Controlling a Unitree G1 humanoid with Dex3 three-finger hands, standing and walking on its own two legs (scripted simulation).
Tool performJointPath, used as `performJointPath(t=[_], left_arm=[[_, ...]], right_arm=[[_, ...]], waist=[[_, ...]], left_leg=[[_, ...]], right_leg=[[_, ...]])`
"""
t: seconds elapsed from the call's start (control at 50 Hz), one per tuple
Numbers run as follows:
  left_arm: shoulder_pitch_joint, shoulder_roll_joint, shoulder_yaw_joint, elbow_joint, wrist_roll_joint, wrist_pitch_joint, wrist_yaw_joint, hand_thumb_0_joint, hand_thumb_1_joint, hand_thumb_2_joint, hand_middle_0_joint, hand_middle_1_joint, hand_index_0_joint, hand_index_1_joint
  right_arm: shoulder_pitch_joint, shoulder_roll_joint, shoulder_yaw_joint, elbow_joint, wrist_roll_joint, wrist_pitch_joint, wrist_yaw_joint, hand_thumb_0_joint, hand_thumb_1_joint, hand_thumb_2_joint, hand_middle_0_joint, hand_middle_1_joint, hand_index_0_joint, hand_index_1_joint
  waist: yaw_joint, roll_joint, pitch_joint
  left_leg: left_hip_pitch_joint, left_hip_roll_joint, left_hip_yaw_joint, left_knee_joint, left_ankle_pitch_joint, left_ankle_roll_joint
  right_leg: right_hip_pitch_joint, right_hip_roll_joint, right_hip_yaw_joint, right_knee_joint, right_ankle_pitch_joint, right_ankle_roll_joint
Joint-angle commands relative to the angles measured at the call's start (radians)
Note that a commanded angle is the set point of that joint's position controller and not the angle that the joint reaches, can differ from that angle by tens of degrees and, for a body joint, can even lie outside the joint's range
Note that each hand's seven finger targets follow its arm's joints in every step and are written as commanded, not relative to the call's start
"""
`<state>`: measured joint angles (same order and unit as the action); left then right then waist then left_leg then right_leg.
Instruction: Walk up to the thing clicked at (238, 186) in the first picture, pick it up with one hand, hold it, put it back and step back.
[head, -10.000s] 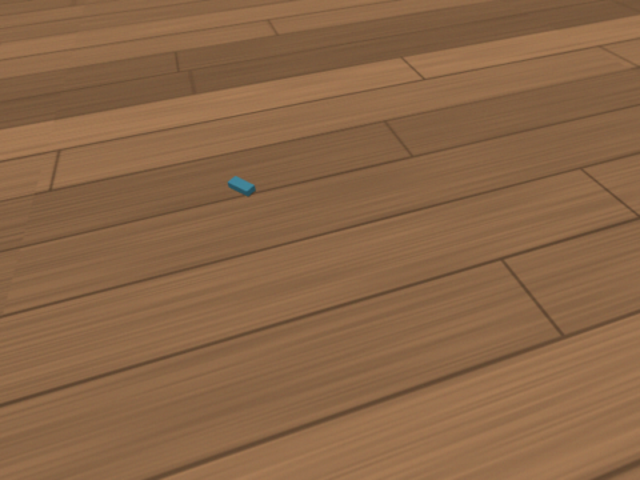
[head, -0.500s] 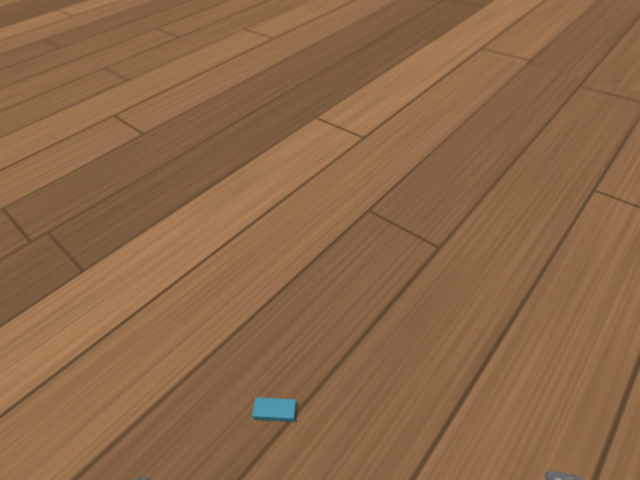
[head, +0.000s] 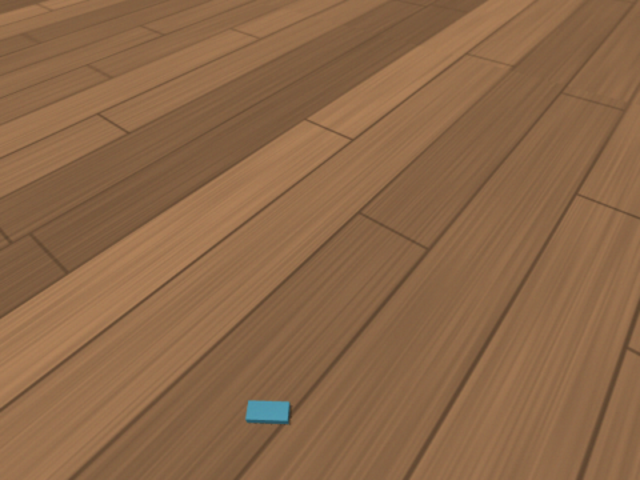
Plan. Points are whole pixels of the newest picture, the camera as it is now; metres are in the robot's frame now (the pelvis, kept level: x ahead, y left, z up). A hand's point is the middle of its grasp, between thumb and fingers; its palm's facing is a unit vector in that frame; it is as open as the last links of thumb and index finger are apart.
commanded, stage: walk up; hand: left
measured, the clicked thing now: (268, 412) +0.44 +0.23 -0.77
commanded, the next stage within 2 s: stand in 0.62 s
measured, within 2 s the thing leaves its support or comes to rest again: neither
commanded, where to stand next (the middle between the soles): +0.05 +0.00 m, yaw -1 degrees
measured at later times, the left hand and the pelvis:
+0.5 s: hand out of the picture +0.09 +0.26 -0.15, palm faces -0.01 -0.93 -0.37, open 7.4 cm; pelvis +0.01 +0.00 +0.00, yaw +0 degrees
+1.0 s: hand out of the picture +0.08 +0.24 -0.16, palm faces -0.02 -0.94 -0.33, open 7.4 cm; pelvis +0.01 -0.01 +0.00, yaw +1 degrees
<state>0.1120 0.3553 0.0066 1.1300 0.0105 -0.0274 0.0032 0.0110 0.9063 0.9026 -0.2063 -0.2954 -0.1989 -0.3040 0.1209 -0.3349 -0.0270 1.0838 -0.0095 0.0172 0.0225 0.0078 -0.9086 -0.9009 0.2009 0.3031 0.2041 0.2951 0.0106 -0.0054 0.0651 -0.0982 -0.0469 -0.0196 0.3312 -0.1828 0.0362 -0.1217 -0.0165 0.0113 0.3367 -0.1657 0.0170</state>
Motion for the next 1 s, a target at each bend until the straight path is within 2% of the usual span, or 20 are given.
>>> performJointPath(t=[0.0, 0.12, 0.36, 0.4, 0.56, 0.58, 0.6, 0.64, 0.66, 0.76, 0.8, 0.86, 0.92, 0.98], left_arm=[[-0.047, 0.216, 0.039, -0.065, -0.001, -0.023, 0.019, 0.0, 0.9, 0.9, -0.2, -0.3, -0.2, -0.3], [-0.048, 0.217, 0.038, -0.059, 0.0, -0.02, 0.02, 0.0, 0.9, 0.9, -0.2, -0.3, -0.2, -0.3], [-0.064, 0.22, 0.039, -0.066, 0.003, -0.022, 0.02, 0.0, 0.9, 0.9, -0.2, -0.3, -0.2, -0.3], [-0.05, 0.217, 0.038, -0.062, 0.001, -0.021, 0.021, 0.0, 0.9, 0.9, -0.2, -0.3, -0.2, -0.3], [-0.062, 0.22, 0.039, -0.069, 0.004, -0.019, 0.021, 0.0, 0.9, 0.9, -0.2, -0.3, -0.2, -0.3], [-0.066, 0.221, 0.04, -0.072, 0.004, -0.019, 0.021, 0.0, 0.9, 0.9, -0.2, -0.3, -0.2, -0.3], [-0.053, 0.2, 0.03, -0.056, -0.003, -0.011, 0.017, 0.0, 0.9, 0.9, -0.2, -0.3, -0.2, -0.3], [-0.04, 0.191, 0.028, -0.058, -0.002, -0.007, 0.012, 0.0, 0.9, 0.9, -0.2, -0.3, -0.2, -0.3], [-0.042, 0.194, 0.027, -0.056, 0.0, -0.007, 0.01, 0.0, 0.9, 0.9, -0.2, -0.3, -0.2, -0.3], [-0.042, 0.209, 0.032, -0.058, 0.0, -0.011, 0.009, 0.0, 0.9, 0.9, -0.2, -0.3, -0.2, -0.3], [-0.037, 0.206, 0.031, -0.055, -0.003, -0.011, 0.01, 0.0, 0.9, 0.9, -0.2, -0.3, -0.2, -0.3], [-0.027, 0.205, 0.029, -0.051, -0.002, -0.01, 0.009, 0.0, 0.9, 0.9, -0.2, -0.3, -0.2, -0.3], [-0.036, 0.208, 0.03, -0.056, -0.001, -0.013, 0.01, 0.0, 0.9, 0.9, -0.2, -0.3, -0.2, -0.3], [-0.037, 0.207, 0.031, -0.054, -0.001, -0.009, 0.009, 0.0, 0.9, 0.9, -0.2, -0.3, -0.2, -0.3]], right_arm=[[-0.058, -0.224, -0.048, -0.067, -0.003, -0.028, -0.017, 0.0, -0.9, -0.9, 0.2, 0.3, 0.2, 0.3], [-0.059, -0.224, -0.046, -0.059, -0.001, -0.026, -0.016, 0.0, -0.9, -0.9, 0.2, 0.3, 0.2, 0.3], [-0.048, -0.221, -0.045, -0.048, 0.0, -0.025, -0.017, 0.0, -0.9, -0.9, 0.2, 0.3, 0.2, 0.3], [-0.061, -0.225, -0.046, -0.049, -0.001, -0.025, -0.016, 0.0, -0.9, -0.9, 0.2, 0.3, 0.2, 0.3], [-0.057, -0.223, -0.044, -0.055, 0.001, -0.023, -0.016, 0.0, -0.9, -0.9, 0.2, 0.3, 0.2, 0.3], [-0.051, -0.222, -0.044, -0.054, 0.001, -0.023, -0.017, 0.0, -0.9, -0.9, 0.2, 0.3, 0.2, 0.3], [-0.039, -0.21, -0.025, -0.038, 0.003, -0.037, -0.023, 0.0, -0.9, -0.9, 0.2, 0.3, 0.2, 0.3], [-0.061, -0.229, -0.026, -0.035, 0.001, -0.046, -0.026, 0.0, -0.9, -0.9, 0.2, 0.3, 0.2, 0.3], [-0.057, -0.23, -0.024, -0.032, 0.001, -0.047, -0.026, 0.0, -0.9, -0.9, 0.2, 0.3, 0.2, 0.3], [-0.048, -0.226, -0.016, -0.024, 0.003, -0.056, -0.03, 0.0, -0.9, -0.9, 0.2, 0.3, 0.2, 0.3], [-0.044, -0.23, -0.015, -0.02, 0.004, -0.058, -0.031, 0.0, -0.9, -0.9, 0.2, 0.3, 0.2, 0.3], [-0.045, -0.228, -0.014, -0.015, 0.006, -0.056, -0.032, 0.0, -0.9, -0.9, 0.2, 0.3, 0.2, 0.3], [-0.041, -0.226, -0.011, -0.015, 0.006, -0.056, -0.033, 0.0, -0.9, -0.9, 0.2, 0.3, 0.2, 0.3], [-0.036, -0.223, -0.008, -0.013, 0.003, -0.054, -0.034, 0.0, -0.9, -0.9, 0.2, 0.3, 0.2, 0.3]], waist=[[-0.002, 0.027, -0.087], [-0.003, 0.014, -0.071], [-0.011, 0.003, -0.09], [-0.004, 0.023, -0.084], [-0.006, 0.006, -0.091], [-0.009, 0.01, -0.087], [-0.017, -0.01, -0.093], [-0.002, 0.018, -0.07], [-0.008, 0.017, -0.067], [-0.011, 0.02, -0.105], [-0.011, 0.023, -0.102], [-0.009, 0.007, -0.087], [-0.015, 0.008, -0.106], [-0.016, 0.017, -0.091]], left_leg=[[-0.014, 0.153, -0.127, -0.073, 0.093, 0.012], [-0.024, 0.148, -0.128, -0.08, 0.067, 0.01], [-0.014, 0.141, -0.119, -0.068, 0.11, 0.005], [0.0, 0.146, -0.123, -0.072, 0.125, 0.006], [0.0, 0.145, -0.114, -0.066, 0.133, 0.008], [-0.006, 0.145, -0.113, -0.071, 0.127, 0.006], [-0.011, 0.166, -0.137, -0.095, 0.112, 0.003], [-0.018, 0.165, -0.139, -0.097, 0.096, 0.001], [-0.028, 0.165, -0.141, -0.101, 0.07, -0.001], [-0.003, 0.166, -0.126, -0.079, 0.207, -0.006], [0.006, 0.168, -0.124, -0.073, 0.217, -0.005], [0.0, 0.163, -0.125, -0.077, 0.162, -0.007], [0.008, 0.166, -0.123, -0.069, 0.198, -0.009], [-0.014, 0.165, -0.122, -0.079, 0.164, -0.011]], right_leg=[[0.031, -0.104, 0.082, -0.035, 0.094, -0.038], [0.016, -0.103, 0.086, -0.031, 0.095, -0.039], [0.038, -0.114, 0.089, -0.033, 0.14, -0.041], [0.027, -0.113, 0.084, -0.031, 0.145, -0.04], [0.03, -0.112, 0.088, -0.029, 0.155, -0.038], [0.032, -0.112, 0.088, -0.028, 0.146, -0.041], [0.035, -0.109, 0.084, -0.039, 0.09, -0.036], [0.026, -0.109, 0.09, -0.053, 0.066, -0.036], [0.031, -0.109, 0.088, -0.06, 0.05, -0.036], [0.073, -0.119, 0.088, -0.05, 0.16, -0.036], [0.075, -0.121, 0.088, -0.055, 0.171, -0.036], [0.058, -0.117, 0.087, -0.07, 0.131, -0.036], [0.075, -0.122, 0.088, -0.066, 0.172, -0.037], [0.073, -0.119, 0.085, -0.064, 0.137, -0.04]])
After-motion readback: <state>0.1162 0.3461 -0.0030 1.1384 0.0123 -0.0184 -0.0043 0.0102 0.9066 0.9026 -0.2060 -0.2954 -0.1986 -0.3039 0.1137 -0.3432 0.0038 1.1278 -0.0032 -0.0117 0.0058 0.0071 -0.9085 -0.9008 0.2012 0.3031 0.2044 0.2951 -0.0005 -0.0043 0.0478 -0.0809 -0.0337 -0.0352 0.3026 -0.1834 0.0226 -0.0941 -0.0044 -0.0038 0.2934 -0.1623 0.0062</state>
